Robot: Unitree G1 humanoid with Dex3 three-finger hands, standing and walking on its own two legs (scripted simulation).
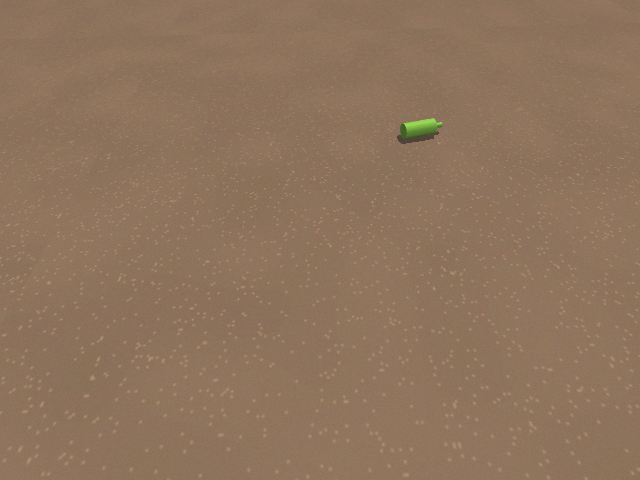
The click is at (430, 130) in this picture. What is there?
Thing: lying bottle
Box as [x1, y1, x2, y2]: [400, 118, 442, 138]
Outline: 442,124 441,122 437,123 433,118 402,123 400,126 400,132 403,138 435,132 436,128 441,126
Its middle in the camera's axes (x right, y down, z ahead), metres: +0.57 -0.62 +2.19
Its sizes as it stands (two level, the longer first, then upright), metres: 0.234 0.085 0.085
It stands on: the floor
